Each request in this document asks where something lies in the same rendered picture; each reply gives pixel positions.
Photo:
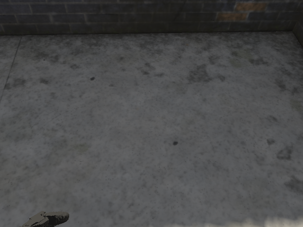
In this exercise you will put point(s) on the left robot hand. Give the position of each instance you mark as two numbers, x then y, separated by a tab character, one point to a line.
44	219

